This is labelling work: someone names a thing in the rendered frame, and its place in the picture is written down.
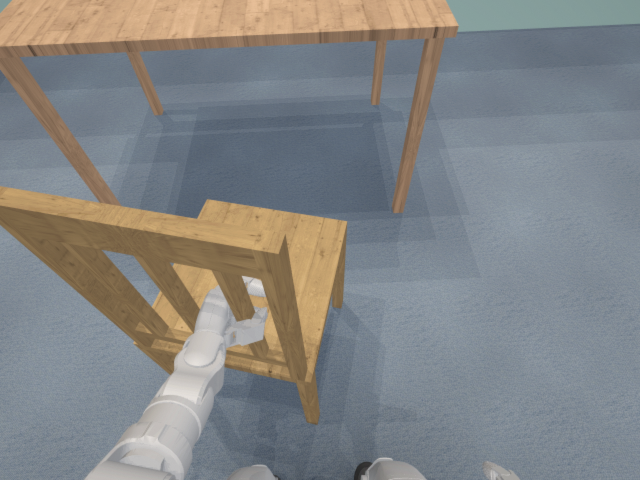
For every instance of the chair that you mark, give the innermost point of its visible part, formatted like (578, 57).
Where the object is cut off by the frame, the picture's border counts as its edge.
(299, 258)

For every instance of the robot left hand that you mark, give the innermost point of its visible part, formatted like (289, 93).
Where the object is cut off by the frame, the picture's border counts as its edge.
(215, 315)

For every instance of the left robot forearm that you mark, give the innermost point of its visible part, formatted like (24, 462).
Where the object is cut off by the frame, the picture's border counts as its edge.
(165, 435)

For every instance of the robot left upper arm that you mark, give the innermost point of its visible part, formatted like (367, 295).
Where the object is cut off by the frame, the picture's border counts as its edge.
(111, 470)

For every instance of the table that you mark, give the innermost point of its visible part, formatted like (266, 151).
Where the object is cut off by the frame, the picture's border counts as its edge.
(69, 27)

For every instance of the right robot shin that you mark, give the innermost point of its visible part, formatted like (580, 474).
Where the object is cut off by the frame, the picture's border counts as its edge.
(380, 459)

